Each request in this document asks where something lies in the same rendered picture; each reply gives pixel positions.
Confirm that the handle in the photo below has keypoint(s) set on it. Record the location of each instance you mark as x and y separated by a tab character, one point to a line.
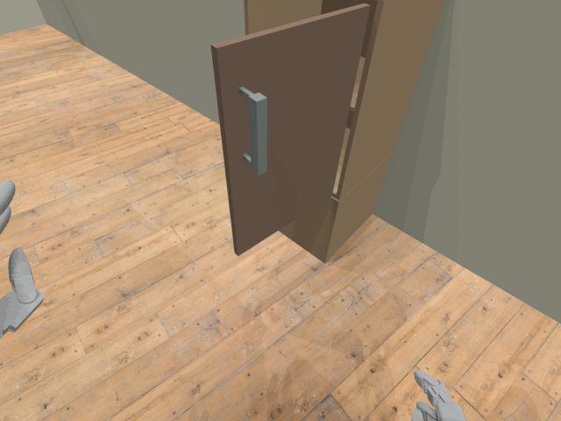
258	131

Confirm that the robot right hand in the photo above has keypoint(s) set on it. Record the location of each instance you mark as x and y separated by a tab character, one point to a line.
439	397

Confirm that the robot left hand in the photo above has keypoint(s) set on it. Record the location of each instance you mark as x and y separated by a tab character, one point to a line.
16	306

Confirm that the cupboard door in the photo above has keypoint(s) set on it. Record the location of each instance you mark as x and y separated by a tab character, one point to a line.
307	70

